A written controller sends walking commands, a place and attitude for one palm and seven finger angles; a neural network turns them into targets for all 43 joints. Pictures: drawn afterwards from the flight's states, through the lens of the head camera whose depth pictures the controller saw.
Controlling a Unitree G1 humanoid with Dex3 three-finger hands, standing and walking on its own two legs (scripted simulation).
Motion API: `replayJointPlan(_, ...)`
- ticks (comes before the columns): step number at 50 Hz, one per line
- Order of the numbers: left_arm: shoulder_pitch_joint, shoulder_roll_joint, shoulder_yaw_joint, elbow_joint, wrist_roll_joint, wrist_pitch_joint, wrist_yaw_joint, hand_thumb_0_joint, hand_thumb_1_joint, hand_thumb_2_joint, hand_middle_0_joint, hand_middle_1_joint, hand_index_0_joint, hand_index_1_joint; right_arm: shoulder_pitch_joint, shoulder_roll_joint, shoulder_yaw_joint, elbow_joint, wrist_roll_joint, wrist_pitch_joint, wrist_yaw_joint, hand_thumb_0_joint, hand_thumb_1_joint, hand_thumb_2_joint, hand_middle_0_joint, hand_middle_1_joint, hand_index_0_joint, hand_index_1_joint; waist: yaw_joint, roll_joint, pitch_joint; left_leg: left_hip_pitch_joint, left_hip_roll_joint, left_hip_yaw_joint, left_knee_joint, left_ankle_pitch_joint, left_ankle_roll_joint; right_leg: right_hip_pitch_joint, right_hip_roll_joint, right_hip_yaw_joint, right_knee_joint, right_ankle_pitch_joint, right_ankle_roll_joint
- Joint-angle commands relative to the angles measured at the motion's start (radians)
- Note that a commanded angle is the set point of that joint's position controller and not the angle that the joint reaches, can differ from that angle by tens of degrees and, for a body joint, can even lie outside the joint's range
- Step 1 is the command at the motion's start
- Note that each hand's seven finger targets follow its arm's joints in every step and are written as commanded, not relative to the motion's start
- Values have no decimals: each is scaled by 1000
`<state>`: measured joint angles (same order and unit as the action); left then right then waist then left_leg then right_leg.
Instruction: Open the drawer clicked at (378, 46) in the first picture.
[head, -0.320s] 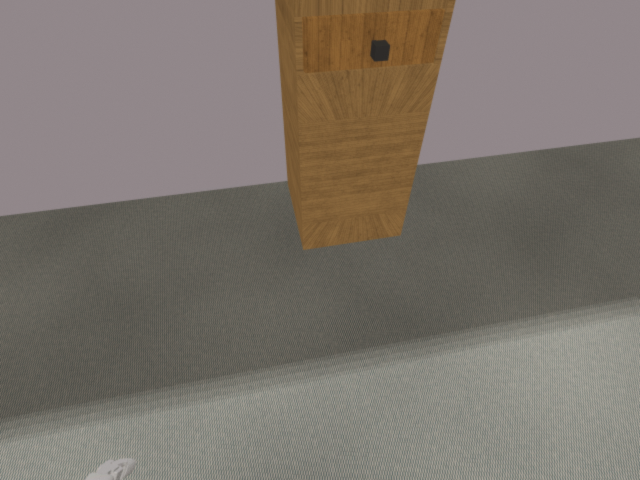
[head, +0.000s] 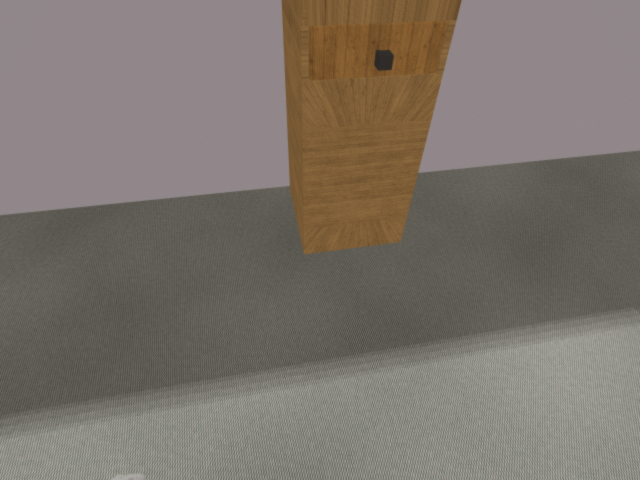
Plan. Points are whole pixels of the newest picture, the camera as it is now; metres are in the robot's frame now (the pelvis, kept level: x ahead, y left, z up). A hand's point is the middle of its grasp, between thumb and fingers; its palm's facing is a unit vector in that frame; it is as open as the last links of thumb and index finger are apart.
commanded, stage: stand and wait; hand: left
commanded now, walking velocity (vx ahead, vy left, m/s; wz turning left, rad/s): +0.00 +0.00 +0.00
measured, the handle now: (381, 57) +1.15 -0.10 +0.06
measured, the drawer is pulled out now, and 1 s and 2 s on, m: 0.00 0.00 0.00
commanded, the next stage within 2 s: look at it before walking up in 0.70 s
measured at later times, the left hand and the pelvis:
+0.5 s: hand out of the picture +0.04 +0.24 -0.15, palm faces -0.02 -0.95 -0.32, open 7.4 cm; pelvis -0.02 +0.00 +0.00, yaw +0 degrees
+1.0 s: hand out of the picture +0.05 +0.24 -0.15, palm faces -0.03 -0.95 -0.32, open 7.4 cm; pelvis -0.01 +0.00 +0.00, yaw +0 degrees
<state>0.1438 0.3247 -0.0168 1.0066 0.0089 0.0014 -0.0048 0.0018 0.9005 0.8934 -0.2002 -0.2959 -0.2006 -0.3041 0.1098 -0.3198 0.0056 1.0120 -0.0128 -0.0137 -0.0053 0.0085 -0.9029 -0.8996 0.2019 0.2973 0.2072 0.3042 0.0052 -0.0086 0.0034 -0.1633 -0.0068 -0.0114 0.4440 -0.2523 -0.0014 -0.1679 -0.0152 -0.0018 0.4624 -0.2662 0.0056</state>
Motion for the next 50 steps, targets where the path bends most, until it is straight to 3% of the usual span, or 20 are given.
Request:
replayJointPlan(1, -42, 212, 52, -53, 2, -21, 17, 0, 900, 900, -200, -300, -200, -300, -50, -209, -46, -53, -1, -20, -11, 0, -900, -900, 200, 300, 200, 300, -2, 12, -39, 7, 108, -84, -74, 212, 36, 7, -100, 88, -85, 189, -38)
replayJointPlan(31, -15, 208, 48, 18, 4, -22, 16, 0, 900, 900, -200, -300, -200, -300, -2, -205, -41, 36, 3, -16, -4, 0, -900, -900, 200, 300, 200, 300, 0, -6, 14, -24, 107, -106, -138, 69, 27, -22, -103, 114, -166, 5, -34)
replayJointPlan(50, -11, 207, 47, 24, 4, -29, 18, 0, 900, 900, -200, -300, -200, -300, -12, -210, -40, 36, 6, -22, -7, 0, -900, -900, 200, 300, 200, 300, 0, 8, -34, 26, 121, -96, -126, 192, 27, 21, -108, 97, -142, 174, -34)
